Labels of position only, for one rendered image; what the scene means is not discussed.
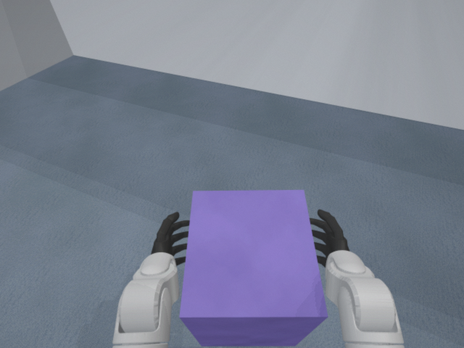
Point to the carton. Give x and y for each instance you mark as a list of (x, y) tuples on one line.
[(251, 275)]

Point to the right robot forearm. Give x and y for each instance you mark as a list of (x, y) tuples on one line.
[(367, 311)]

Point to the left robot forearm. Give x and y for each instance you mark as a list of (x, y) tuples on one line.
[(144, 310)]

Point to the robot left hand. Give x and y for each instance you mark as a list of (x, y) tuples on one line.
[(165, 239)]

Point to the robot right hand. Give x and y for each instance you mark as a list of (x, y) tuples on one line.
[(333, 236)]

